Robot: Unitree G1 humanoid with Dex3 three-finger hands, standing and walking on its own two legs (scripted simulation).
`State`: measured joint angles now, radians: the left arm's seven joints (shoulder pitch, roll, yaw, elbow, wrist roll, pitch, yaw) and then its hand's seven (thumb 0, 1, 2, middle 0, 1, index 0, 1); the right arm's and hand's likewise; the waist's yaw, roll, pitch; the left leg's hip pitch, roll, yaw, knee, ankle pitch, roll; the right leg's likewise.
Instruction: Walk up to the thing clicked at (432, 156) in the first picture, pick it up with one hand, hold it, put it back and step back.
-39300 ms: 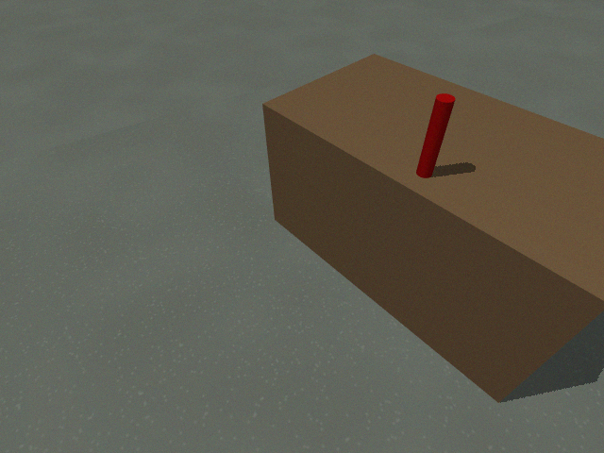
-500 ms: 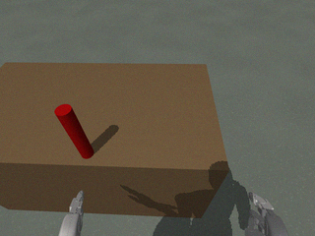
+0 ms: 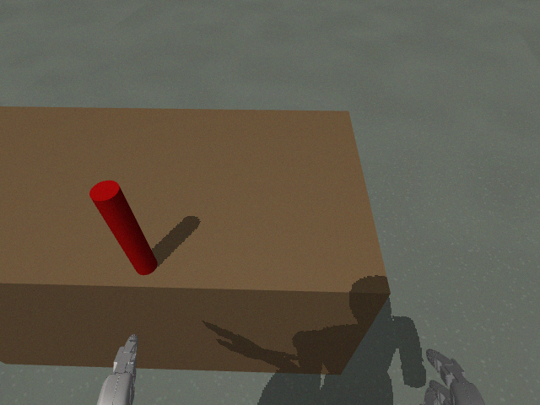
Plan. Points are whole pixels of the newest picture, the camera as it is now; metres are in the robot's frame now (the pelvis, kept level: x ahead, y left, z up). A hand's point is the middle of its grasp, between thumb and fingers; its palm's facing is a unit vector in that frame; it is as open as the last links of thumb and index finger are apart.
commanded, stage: home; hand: left
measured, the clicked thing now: (128, 233) +0.42 +0.28 +0.00
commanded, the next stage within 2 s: stand in 0.36 s
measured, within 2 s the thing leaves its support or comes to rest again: neither
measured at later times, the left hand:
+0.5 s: hand out of the picture +0.09 +0.25 -0.11, palm faces -0.04 -0.93 -0.36, open 17.6 cm
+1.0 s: hand out of the picture +0.04 +0.25 -0.10, palm faces -0.04 -0.94 -0.34, open 8.1 cm
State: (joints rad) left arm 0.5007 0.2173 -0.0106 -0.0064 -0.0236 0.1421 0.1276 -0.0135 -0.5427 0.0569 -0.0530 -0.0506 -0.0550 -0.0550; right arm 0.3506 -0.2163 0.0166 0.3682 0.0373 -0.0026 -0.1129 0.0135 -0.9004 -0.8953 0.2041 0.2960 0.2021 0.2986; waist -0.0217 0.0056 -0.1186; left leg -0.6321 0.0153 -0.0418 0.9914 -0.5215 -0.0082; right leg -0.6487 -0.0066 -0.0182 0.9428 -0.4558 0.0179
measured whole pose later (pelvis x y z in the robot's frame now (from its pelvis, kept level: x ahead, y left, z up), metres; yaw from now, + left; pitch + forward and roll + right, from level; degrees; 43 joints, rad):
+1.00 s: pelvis -0.01 +0.00 +0.06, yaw -1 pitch -4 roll +0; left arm 0.15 0.32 -0.01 1.14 0.02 -0.01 0.02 0.00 0.75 0.87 -0.20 -0.29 -0.20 -0.30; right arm 0.15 -0.31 -0.02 1.13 -0.02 0.00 0.00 0.01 -0.90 -0.89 0.20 0.30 0.20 0.30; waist 0.00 0.00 0.05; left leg -0.11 -0.01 -0.01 0.38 -0.22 0.00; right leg -0.16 -0.03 0.01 0.40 -0.18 0.02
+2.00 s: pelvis -0.01 +0.00 +0.07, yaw -2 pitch -3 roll +0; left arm 0.11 0.33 -0.01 1.16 0.01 -0.01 0.00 0.00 0.90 0.90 -0.20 -0.30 -0.20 -0.30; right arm 0.13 -0.34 -0.01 1.16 -0.01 -0.01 0.01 0.01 -0.90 -0.89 0.20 0.30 0.20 0.30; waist -0.01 0.00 0.05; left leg -0.07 0.01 0.01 0.32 -0.20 -0.01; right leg -0.13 -0.01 0.03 0.34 -0.16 0.02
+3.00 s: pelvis +0.00 +0.00 +0.07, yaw -2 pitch -2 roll +0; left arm 0.11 0.34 0.00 1.13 0.00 -0.01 0.00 0.00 0.90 0.90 -0.20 -0.30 -0.20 -0.30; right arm 0.12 -0.34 -0.01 1.14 -0.01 -0.01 0.01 0.01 -0.90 -0.89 0.20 0.30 0.20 0.30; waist -0.01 0.00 0.05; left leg -0.08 0.01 0.02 0.31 -0.21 -0.01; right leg -0.14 -0.01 0.04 0.33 -0.16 0.02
